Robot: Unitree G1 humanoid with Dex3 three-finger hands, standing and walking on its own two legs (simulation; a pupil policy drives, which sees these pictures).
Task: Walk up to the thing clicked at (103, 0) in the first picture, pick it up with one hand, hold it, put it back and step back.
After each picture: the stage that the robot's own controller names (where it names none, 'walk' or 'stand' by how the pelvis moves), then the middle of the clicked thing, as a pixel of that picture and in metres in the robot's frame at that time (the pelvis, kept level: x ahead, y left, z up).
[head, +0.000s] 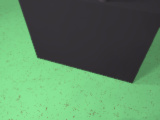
stand; out of the picture +1.02 -0.14 +0.10
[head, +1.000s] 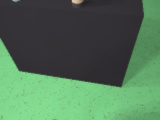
walk; out of the picture +0.93 +0.07 +0.12
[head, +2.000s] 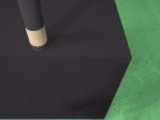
walk; (33, 21) +0.53 +0.20 +0.13
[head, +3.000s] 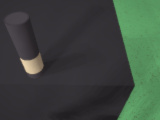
stand; (28, 49) +0.43 +0.21 +0.10
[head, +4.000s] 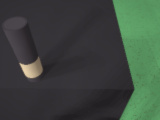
stand; (26, 53) +0.42 +0.21 +0.10
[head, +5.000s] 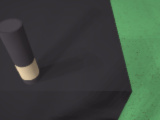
stand; (22, 56) +0.41 +0.22 +0.10
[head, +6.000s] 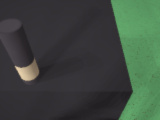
stand; (22, 56) +0.40 +0.22 +0.10
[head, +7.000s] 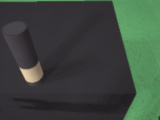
rise first; (26, 58) +0.40 +0.22 +0.10
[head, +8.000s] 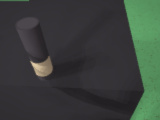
go down; (38, 52) +0.42 +0.20 +0.10
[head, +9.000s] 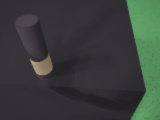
go down; (37, 51) +0.42 +0.20 +0.11
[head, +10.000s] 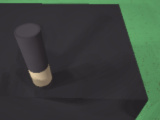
go down; (37, 61) +0.39 +0.18 +0.11
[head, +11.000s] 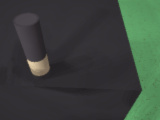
close in; (35, 51) +0.43 +0.18 +0.11
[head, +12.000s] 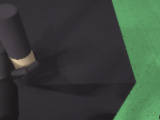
close; (18, 47) +0.41 +0.20 +0.13
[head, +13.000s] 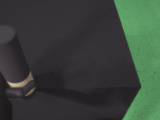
lift; (15, 69) +0.33 +0.21 +0.14
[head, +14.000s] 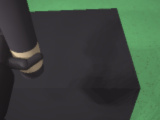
lift; (21, 37) +0.32 +0.17 +0.28
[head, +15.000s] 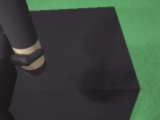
hold; (22, 35) +0.34 +0.17 +0.27
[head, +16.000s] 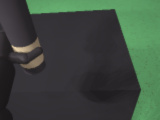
crouch; (21, 33) +0.34 +0.17 +0.28
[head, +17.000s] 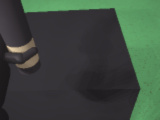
crouch; (16, 33) +0.34 +0.18 +0.27
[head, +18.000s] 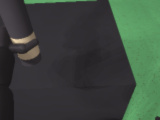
lower; (19, 27) +0.42 +0.19 +0.23
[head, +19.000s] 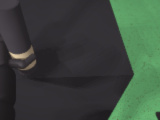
lower; (18, 41) +0.43 +0.19 +0.14
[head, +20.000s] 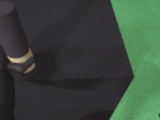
lower; (16, 45) +0.41 +0.20 +0.14
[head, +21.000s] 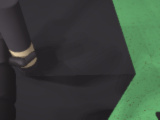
lower; (18, 39) +0.43 +0.20 +0.14
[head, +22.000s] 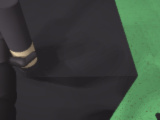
lower; (18, 39) +0.43 +0.20 +0.14
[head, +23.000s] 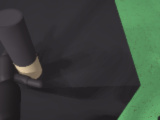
withdraw; (23, 53) +0.38 +0.18 +0.13
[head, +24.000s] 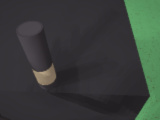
sink last; (40, 60) +0.37 +0.17 +0.11
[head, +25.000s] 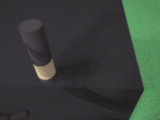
stand; (40, 55) +0.41 +0.18 +0.10
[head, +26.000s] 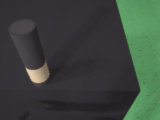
stand; (33, 58) +0.39 +0.18 +0.10
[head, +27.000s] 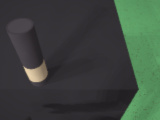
stand; (31, 57) +0.39 +0.19 +0.10
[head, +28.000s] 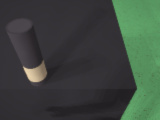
stand; (31, 57) +0.39 +0.19 +0.11
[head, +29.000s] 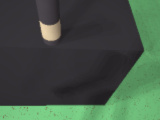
walk; (49, 13) +0.52 +0.13 +0.12
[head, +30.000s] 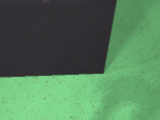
walk; out of the picture +0.86 +0.22 +0.13
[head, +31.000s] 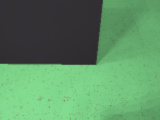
stand; out of the picture +1.15 +0.23 +0.12
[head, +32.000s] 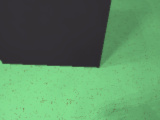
stand; out of the picture +1.12 +0.17 +0.10
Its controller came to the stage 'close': yes
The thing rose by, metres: 0.20
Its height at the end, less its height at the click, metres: +0.00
